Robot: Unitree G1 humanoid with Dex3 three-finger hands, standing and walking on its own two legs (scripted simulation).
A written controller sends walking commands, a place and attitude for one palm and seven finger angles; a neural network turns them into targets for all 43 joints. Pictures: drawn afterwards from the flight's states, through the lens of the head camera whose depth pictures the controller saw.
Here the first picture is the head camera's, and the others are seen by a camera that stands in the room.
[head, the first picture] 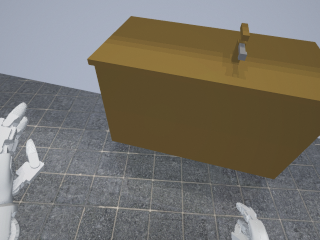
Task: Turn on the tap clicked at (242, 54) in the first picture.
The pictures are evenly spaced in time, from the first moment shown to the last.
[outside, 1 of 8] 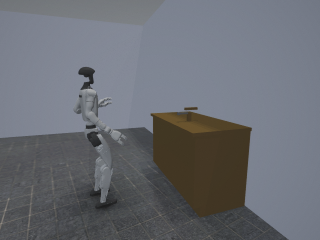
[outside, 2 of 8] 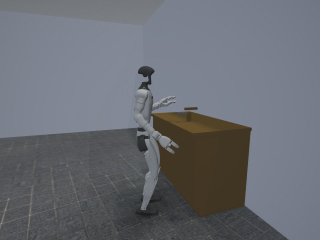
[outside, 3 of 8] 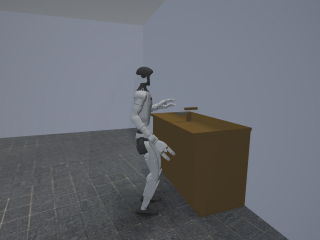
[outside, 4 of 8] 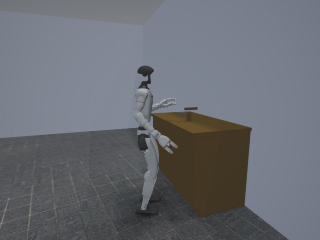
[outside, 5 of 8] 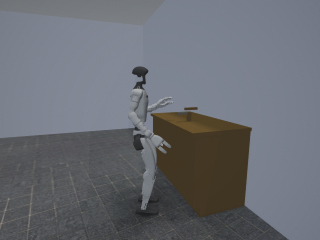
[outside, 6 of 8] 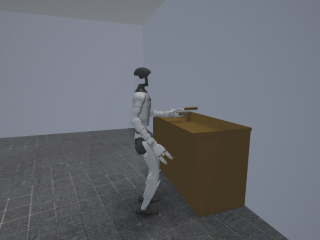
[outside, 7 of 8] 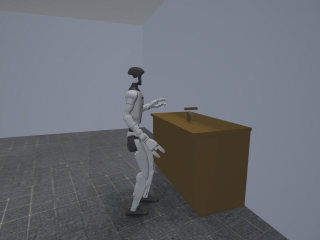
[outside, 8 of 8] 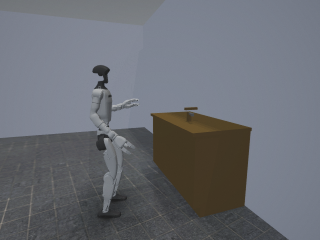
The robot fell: no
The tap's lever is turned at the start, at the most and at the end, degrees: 0 77 77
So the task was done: yes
